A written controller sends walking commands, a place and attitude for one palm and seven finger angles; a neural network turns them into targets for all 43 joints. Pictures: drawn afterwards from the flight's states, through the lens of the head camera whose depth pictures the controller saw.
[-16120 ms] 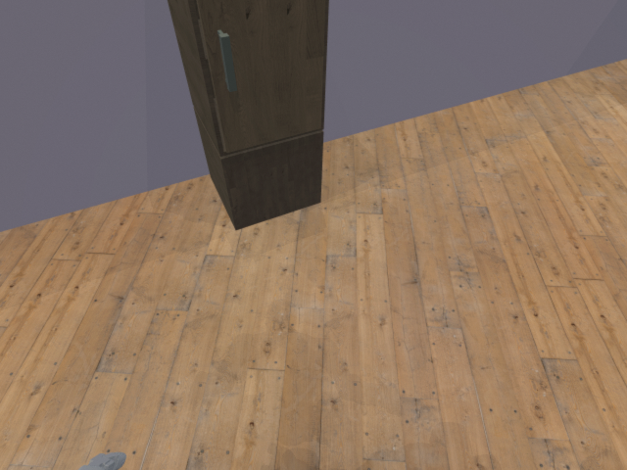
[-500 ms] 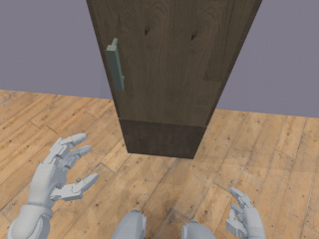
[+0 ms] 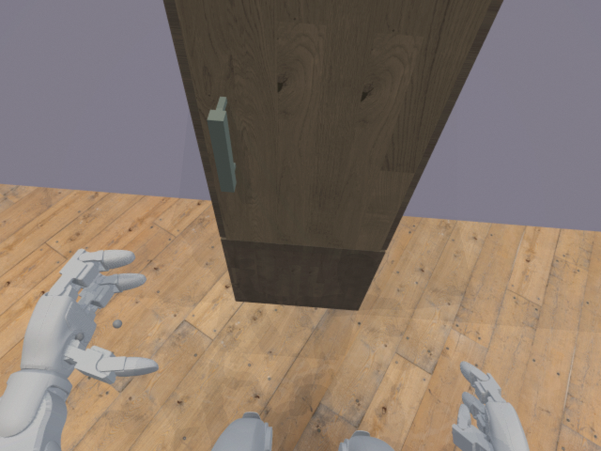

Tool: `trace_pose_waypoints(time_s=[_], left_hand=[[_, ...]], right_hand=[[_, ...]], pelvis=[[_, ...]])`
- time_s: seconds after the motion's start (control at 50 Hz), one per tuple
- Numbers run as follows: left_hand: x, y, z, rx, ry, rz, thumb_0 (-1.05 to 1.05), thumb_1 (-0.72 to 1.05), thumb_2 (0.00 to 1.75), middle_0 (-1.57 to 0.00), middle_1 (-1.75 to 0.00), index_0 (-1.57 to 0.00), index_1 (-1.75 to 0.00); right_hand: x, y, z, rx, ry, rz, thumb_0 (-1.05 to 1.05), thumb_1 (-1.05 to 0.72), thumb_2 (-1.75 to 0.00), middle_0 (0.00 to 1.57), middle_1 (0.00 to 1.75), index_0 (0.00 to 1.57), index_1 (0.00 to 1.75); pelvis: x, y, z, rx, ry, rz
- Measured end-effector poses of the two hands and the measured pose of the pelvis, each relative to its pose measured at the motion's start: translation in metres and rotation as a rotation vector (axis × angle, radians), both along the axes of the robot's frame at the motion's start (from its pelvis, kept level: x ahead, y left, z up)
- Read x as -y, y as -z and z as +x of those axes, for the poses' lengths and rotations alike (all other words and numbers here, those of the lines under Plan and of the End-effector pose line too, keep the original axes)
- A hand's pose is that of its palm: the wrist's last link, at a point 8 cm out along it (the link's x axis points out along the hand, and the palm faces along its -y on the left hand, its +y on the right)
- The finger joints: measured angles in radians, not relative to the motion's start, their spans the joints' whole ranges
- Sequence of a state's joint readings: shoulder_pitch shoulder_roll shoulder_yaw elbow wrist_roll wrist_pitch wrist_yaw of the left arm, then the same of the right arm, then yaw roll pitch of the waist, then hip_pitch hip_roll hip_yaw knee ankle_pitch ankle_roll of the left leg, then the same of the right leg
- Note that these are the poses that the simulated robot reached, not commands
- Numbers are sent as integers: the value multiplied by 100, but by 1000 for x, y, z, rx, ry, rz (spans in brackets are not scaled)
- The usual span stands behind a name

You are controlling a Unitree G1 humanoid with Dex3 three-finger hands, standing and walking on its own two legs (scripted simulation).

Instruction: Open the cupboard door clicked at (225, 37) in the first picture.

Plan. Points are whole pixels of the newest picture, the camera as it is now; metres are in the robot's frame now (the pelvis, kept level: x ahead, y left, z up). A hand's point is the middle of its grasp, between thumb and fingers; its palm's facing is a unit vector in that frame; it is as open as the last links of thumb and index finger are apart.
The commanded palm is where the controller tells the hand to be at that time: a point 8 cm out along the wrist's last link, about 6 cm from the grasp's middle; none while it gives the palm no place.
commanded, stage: raise the hand with hooked fingers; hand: left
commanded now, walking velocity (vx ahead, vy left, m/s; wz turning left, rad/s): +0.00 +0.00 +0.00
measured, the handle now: (225, 146) +0.56 +0.16 +0.05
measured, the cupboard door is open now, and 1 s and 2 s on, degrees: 0 0 0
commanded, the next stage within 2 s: move the hooked fingers beside the handle in 0.92 s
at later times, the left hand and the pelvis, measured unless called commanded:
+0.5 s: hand (83, 275) +0.30 +0.28 +0.07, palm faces +0.02 -1.00 -0.03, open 14.0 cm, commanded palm +0.27 +0.32 +0.07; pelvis +0.01 +0.01 +0.01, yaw +0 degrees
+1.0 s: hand (92, 280) +0.29 +0.27 +0.07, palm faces +0.02 -1.00 -0.03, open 14.0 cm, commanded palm +0.27 +0.32 +0.07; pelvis +0.01 +0.00 +0.01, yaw +0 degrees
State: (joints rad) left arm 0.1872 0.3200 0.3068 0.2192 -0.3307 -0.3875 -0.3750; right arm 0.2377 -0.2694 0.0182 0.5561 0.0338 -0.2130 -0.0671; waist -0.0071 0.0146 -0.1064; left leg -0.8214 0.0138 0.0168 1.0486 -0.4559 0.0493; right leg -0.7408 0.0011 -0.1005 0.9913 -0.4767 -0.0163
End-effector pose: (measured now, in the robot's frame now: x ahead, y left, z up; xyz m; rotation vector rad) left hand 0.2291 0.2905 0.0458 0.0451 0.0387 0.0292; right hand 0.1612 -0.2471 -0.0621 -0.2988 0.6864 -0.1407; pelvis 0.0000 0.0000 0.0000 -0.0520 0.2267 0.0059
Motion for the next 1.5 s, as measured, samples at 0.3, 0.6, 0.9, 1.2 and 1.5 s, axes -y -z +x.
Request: trace_pose_waypoints(time_s=[0.3,0.6,0.9,1.2,1.5], left_hand=[[-32,-16,27,-5,-2,-6,-1,-48,31,-30,-119,-30,-119],[-42,-25,48,-2,23,-21,-1,-50,30,-30,-120,-30,-120],[-35,-22,42,6,8,-14,-1,-50,30,-30,-120,-30,-120],[-28,-20,55,10,10,-30,-1,-50,30,-30,-120,-30,-120],[-14,-19,110,-5,21,-29,-1,-50,30,-30,-120,-30,-120]], right_hand=[[-17,0,0,-40,-33,27,1,-90,-90,20,30,20,30],[3,-5,-24,-94,26,-8,1,-90,-90,20,30,20,30],[0,-2,-21,-87,15,11,1,-90,-90,20,30,20,30],[4,2,-13,-78,-4,3,1,-90,-90,20,30,20,30],[18,13,-46,-192,72,3,1,-90,-90,20,30,20,30]], pelvis=[[-5,-8,6,8,-1,-3],[-5,-14,7,9,12,3],[-1,-13,5,13,10,5],[4,-10,3,4,1,7],[8,-8,5,-25,20,14]])
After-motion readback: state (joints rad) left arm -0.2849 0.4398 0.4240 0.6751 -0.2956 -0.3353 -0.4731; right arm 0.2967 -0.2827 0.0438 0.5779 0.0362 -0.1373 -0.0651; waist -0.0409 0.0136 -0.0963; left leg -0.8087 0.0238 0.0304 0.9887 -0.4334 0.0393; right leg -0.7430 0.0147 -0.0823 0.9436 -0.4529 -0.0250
